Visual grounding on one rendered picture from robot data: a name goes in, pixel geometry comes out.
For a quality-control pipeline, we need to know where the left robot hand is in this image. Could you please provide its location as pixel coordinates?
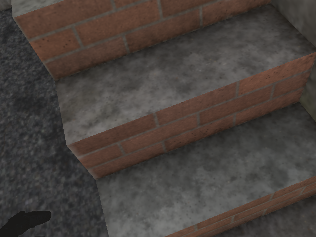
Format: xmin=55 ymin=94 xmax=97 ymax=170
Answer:
xmin=0 ymin=210 xmax=51 ymax=237

